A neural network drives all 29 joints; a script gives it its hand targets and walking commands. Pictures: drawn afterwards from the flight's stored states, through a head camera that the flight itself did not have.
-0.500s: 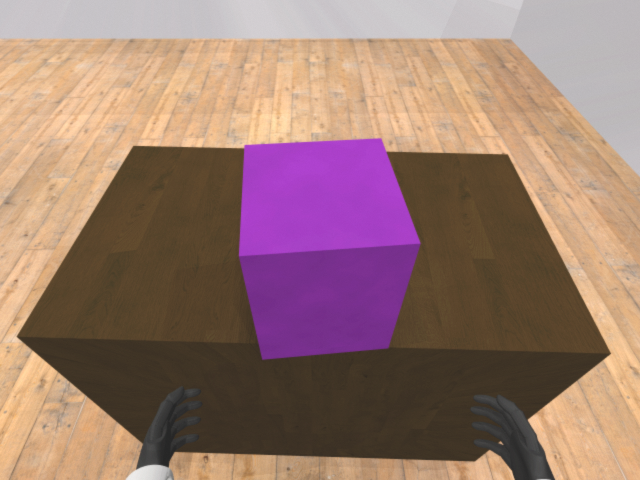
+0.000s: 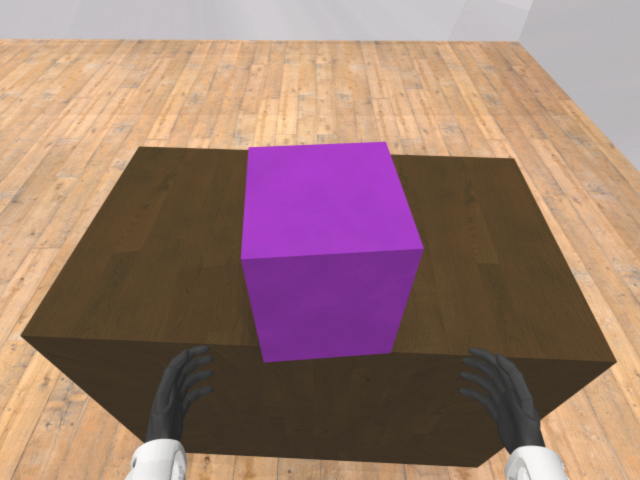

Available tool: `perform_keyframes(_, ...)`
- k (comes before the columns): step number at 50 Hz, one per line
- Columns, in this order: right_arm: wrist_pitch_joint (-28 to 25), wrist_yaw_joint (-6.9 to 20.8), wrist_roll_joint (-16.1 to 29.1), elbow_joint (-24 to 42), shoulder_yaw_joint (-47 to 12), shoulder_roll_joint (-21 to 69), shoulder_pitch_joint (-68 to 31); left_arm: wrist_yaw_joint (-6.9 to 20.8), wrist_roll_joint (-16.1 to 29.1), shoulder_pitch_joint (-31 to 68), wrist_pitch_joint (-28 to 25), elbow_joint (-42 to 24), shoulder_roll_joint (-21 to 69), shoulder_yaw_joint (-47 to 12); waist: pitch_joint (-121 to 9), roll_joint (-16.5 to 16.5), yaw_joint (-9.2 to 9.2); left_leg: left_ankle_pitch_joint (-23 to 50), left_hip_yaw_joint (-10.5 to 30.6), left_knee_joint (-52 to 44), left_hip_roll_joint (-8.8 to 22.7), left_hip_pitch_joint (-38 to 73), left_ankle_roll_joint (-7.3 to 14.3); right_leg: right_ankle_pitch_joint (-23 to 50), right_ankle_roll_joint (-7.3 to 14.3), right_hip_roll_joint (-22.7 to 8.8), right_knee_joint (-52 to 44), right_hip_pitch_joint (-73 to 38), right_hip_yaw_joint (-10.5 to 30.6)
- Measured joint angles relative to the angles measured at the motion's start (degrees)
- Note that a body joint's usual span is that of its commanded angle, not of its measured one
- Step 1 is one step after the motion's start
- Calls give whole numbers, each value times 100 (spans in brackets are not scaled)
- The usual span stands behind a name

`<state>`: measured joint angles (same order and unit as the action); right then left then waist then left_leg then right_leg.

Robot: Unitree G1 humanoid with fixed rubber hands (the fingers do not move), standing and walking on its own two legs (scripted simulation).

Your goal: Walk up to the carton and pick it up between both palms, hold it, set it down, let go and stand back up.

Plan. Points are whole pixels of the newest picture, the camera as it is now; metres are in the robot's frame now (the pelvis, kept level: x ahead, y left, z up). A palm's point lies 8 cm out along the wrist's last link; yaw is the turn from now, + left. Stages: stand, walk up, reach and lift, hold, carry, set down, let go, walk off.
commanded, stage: reach and lift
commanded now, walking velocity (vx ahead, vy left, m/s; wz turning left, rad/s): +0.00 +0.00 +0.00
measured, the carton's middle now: (323, 255) +0.41 +0.03 +0.04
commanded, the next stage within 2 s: none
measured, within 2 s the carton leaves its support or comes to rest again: neither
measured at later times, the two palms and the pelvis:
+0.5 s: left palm (174, 336) +0.25 +0.20 +0.07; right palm (511, 343) +0.26 -0.19 +0.06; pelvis -0.02 +0.00 +0.00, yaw -1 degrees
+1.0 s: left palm (168, 266) +0.31 +0.21 +0.13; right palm (505, 262) +0.34 -0.19 +0.12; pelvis -0.02 -0.01 +0.00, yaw -1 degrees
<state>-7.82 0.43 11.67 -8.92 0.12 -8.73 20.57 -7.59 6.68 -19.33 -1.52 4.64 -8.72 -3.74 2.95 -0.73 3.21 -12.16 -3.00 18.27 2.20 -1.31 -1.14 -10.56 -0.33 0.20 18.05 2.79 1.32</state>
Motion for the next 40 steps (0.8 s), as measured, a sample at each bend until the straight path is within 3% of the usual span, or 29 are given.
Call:
perform_keyframes(6, 353, -133, 89, 185, -19, -41, -339, -21, 124, 380, 468, -230, -65, 37, -20, -40, 34, 44, -2, -14, 1, -61, -15, 5, 19, 8, 70, 105, 19)
perform_keyframes(26, 1852, -548, 428, 756, -27, -448, -2069, 110, 217, 1997, 2891, -1301, 85, 770, 182, 81, -84, 174, -54, -34, -23, -253, 7, 131, 0, 2, 108, 352, 110)
perform_keyframes(40, 2420, -728, 897, 155, -240, -849, -3498, 213, 267, 3207, 3830, -1135, -126, 1243, 113, -7, -73, 189, -90, 30, 68, -473, -46, 218, 50, 98, 89, 564, 158)
